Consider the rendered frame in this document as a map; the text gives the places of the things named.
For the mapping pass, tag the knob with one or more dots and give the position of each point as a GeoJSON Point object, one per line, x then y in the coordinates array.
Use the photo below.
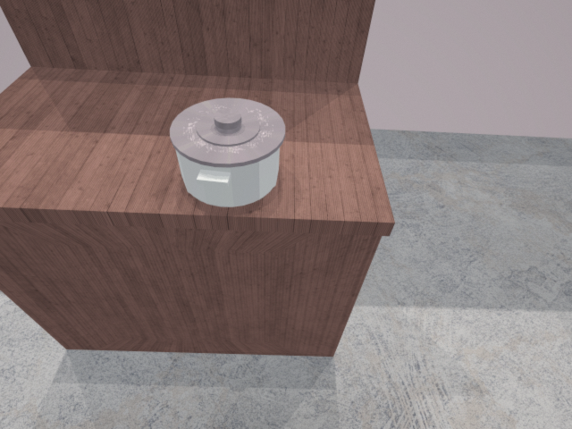
{"type": "Point", "coordinates": [227, 119]}

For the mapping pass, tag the table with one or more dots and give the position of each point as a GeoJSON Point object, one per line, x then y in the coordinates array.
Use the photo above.
{"type": "Point", "coordinates": [100, 242]}

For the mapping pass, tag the pot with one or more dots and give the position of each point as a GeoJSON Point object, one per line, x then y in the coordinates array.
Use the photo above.
{"type": "Point", "coordinates": [230, 187]}

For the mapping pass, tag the lid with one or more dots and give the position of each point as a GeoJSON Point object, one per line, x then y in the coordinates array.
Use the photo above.
{"type": "Point", "coordinates": [194, 135]}

